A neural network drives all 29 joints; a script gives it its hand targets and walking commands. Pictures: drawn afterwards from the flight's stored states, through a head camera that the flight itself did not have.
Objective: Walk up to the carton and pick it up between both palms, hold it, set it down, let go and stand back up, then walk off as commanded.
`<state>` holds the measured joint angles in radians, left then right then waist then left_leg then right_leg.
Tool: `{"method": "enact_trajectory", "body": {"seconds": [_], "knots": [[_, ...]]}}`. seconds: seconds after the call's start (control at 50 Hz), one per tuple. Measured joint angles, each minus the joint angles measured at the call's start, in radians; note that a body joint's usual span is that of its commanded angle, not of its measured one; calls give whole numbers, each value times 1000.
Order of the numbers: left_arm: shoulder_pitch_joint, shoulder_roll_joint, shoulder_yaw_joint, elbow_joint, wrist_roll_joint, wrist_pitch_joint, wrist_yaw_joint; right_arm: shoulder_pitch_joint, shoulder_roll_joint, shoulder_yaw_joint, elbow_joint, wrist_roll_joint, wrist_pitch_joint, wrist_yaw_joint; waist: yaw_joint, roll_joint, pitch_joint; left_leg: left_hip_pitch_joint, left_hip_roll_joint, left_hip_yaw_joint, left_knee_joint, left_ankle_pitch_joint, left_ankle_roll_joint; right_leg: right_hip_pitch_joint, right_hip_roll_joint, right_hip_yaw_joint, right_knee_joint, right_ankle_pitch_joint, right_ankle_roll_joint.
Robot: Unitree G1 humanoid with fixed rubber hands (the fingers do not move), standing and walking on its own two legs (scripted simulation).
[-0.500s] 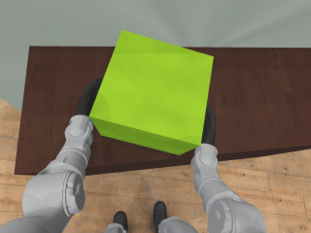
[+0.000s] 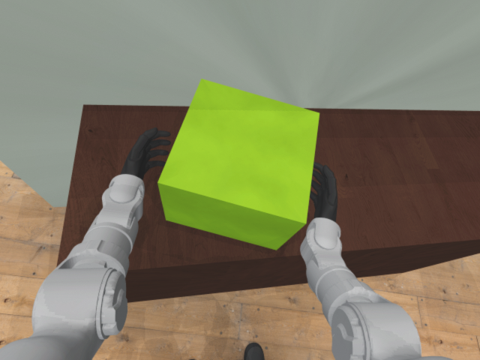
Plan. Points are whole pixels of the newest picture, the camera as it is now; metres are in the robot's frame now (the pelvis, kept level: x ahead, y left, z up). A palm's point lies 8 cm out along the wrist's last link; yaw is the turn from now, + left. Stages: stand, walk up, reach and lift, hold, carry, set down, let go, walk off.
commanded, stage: set down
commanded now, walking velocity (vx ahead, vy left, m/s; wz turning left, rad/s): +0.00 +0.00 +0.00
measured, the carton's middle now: (240, 168) +0.46 -0.04 -0.06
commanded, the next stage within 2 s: none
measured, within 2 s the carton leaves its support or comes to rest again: neither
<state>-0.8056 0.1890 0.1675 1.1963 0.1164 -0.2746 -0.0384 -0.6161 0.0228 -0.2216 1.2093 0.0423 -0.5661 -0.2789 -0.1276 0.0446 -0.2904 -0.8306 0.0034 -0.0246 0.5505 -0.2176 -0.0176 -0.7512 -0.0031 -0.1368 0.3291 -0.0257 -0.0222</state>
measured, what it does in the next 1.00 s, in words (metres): shifts its weight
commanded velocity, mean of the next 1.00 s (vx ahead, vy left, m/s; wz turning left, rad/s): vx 0.00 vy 0.00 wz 0.00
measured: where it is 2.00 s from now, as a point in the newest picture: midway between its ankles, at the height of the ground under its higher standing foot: outside the picture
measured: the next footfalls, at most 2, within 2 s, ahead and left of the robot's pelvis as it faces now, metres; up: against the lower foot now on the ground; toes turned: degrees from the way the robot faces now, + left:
none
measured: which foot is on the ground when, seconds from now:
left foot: down 0.00-1.00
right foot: down 0.00-1.00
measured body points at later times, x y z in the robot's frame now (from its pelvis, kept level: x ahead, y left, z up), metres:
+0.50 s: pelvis -0.06 -0.03 -0.01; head +0.05 +0.00 +0.42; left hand +0.39 +0.15 -0.01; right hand +0.31 -0.22 -0.03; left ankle -0.06 +0.06 -0.73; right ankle -0.03 -0.16 -0.73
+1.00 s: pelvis -0.09 -0.03 -0.02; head +0.01 +0.03 +0.42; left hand +0.35 +0.18 -0.03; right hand +0.28 -0.18 -0.02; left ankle -0.06 +0.06 -0.73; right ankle -0.03 -0.16 -0.73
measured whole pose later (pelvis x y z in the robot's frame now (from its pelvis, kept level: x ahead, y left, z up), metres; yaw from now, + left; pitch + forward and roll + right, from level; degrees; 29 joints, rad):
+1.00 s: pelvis -0.09 -0.03 -0.02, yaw +1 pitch +22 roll -4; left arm -0.71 0.35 0.14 1.06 -0.02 -0.11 -0.13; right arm -0.57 0.16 -0.22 0.99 0.05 -0.32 -0.40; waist -0.13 -0.04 -0.20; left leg -0.82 0.02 -0.02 0.66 -0.23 0.01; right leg -0.74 0.01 -0.14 0.44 -0.08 -0.01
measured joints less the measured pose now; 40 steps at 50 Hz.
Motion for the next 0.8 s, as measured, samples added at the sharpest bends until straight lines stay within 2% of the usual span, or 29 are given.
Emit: {"method": "enact_trajectory", "body": {"seconds": [0.26, 0.3, 0.36, 0.4, 0.46, 0.58, 0.72, 0.8], "knots": [[0, 7, -4, 0, -19, 8, 11, -38, -5, 0, 52, 0, 1, 2, 6, -4, 23, 0, -1, 0, 15, -20, 0, 11, 0, 0, -5, -36, -3], [0, 14, -4, 0, -26, 10, 11, -38, -5, 0, 52, 0, 1, 2, 6, -6, 35, 0, -1, 1, 26, -20, 0, 18, 0, 0, -4, -47, 4], [0, 30, -5, 0, -37, 15, 3, -38, -5, 0, 52, 0, 6, 0, 7, -9, 51, 0, 2, 0, 40, -20, 0, 25, 2, 0, -4, -58, 35], [0, 47, -5, 0, -43, 18, -8, -38, -5, 0, 52, 0, 20, -7, 8, -8, 57, 0, 9, 0, 41, -14, 0, 23, 7, 0, 0, -51, 36], [0, 71, -5, 0, -57, 22, -34, -37, -5, 0, 36, 0, 53, -27, 8, -8, 59, 0, 13, 0, 41, -7, 0, 13, 11, 0, 18, -45, 29], [0, 103, -4, 0, -103, 32, -75, -35, -4, 0, -73, 11, 153, -64, 8, -17, 59, 0, 14, 0, 52, 4, 19, -1, 11, 0, 57, -45, 22], [0, 120, -22, 0, -138, 95, -81, -35, 17, 0, -118, 11, 263, -87, 4, -61, 61, 0, 15, 0, 72, 9, 31, -8, 11, 0, 91, -48, 14], [0, 134, -24, 0, -138, 122, -81, -34, 53, 0, -143, 11, 284, -96, -3, -78, 74, 0, 16, 0, 87, 6, 33, -8, 11, 0, 107, -52, 13]]}}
